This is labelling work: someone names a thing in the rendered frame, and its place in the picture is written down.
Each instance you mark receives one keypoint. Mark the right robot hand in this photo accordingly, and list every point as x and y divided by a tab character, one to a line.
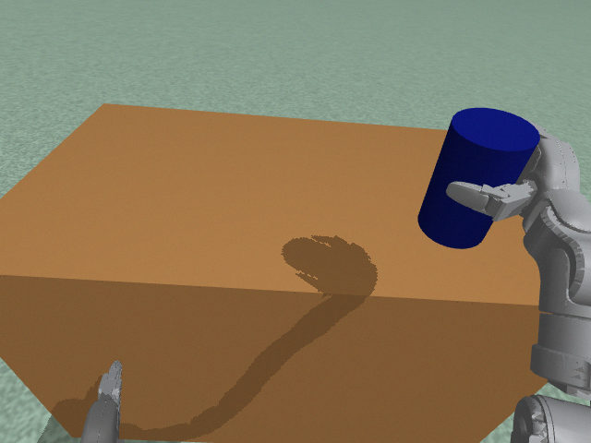
552	165

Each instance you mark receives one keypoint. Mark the right robot arm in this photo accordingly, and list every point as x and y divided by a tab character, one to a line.
558	237

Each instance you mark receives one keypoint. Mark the left robot hand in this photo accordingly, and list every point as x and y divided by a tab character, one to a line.
103	418

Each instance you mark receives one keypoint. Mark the can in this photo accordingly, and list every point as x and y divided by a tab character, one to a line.
482	146

